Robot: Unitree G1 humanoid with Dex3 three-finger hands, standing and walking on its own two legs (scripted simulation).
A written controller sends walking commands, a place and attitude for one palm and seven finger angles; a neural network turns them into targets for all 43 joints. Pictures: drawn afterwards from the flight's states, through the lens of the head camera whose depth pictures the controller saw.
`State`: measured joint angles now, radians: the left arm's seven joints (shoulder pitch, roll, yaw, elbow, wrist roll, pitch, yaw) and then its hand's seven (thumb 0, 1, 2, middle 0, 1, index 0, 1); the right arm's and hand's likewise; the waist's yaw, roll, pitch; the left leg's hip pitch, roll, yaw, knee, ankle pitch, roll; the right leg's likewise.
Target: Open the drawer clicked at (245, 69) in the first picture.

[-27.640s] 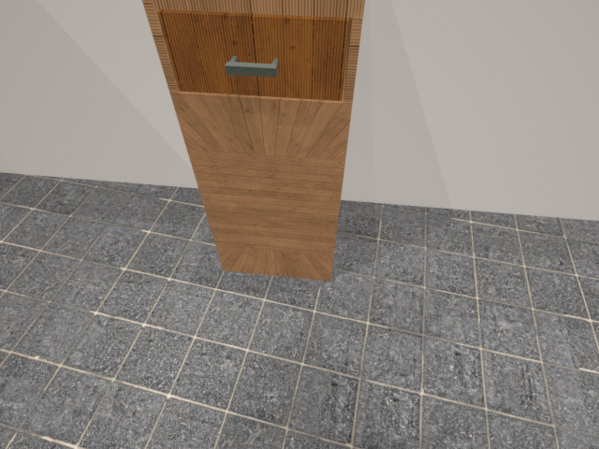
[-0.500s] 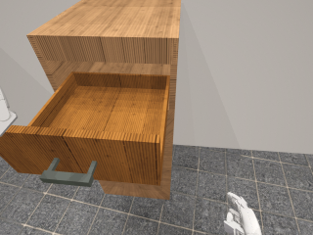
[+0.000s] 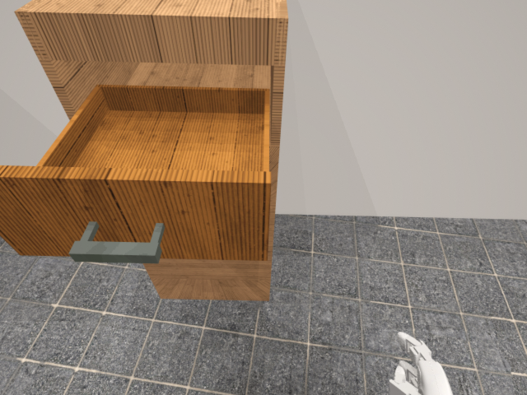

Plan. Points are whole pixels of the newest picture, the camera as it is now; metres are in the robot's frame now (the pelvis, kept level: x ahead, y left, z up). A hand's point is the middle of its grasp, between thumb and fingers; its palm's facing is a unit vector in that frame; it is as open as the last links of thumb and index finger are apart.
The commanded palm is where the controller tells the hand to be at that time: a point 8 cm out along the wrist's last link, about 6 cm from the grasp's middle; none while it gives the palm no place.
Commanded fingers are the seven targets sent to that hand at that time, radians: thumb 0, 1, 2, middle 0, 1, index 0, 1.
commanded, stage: step back with the hand held close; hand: left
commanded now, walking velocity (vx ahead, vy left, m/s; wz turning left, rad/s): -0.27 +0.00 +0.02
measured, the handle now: (121, 240) +0.28 +0.21 +0.12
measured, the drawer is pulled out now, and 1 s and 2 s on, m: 0.29 0.29 0.29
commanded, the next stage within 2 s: stop stepping back and stand still in 0.44 s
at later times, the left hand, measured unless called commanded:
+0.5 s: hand out of the picture +0.08 +0.22 +0.33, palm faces +0.63 -0.73 -0.28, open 7.4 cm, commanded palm +0.02 +0.27 +0.32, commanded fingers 0.00 0.90 0.90 -0.20 -0.30 -0.20 -0.30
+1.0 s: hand out of the picture -0.02 +0.24 +0.34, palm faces +0.63 -0.66 -0.40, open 7.4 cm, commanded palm -0.08 +0.28 +0.32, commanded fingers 0.00 0.90 0.90 -0.20 -0.30 -0.20 -0.30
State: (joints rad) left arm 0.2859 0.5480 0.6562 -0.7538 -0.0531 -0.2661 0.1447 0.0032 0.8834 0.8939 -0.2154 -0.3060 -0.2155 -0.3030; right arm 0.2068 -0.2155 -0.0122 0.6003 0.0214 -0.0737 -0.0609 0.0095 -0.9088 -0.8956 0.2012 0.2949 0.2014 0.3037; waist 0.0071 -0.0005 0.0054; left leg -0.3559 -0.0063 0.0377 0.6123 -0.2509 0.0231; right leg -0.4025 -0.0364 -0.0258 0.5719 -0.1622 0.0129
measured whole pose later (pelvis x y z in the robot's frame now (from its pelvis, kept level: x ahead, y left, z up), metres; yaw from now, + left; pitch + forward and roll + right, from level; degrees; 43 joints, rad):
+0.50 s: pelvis -0.12 -0.01 -0.01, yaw -1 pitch +3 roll -2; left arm 0.08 0.52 0.68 -0.72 -0.08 -0.26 0.16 0.00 0.89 0.90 -0.20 -0.30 -0.21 -0.30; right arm 0.18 -0.18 0.02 0.65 0.01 -0.14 -0.03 0.01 -0.91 -0.90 0.20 0.30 0.20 0.30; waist 0.02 0.02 0.00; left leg -0.63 0.04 0.00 0.69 -0.21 -0.02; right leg -0.20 0.00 -0.03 0.58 -0.46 -0.03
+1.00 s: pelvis -0.21 +0.00 +0.01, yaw +0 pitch +1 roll +0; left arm 0.22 0.59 0.67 -0.70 -0.05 -0.22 0.14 0.00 0.89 0.89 -0.21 -0.31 -0.21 -0.30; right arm 0.19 -0.19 0.02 0.63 0.00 -0.07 -0.04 0.01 -0.91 -0.90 0.20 0.30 0.20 0.30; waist 0.00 0.00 -0.04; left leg -0.52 0.00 0.05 0.83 -0.39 0.00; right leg -0.26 0.01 -0.10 0.55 -0.36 -0.08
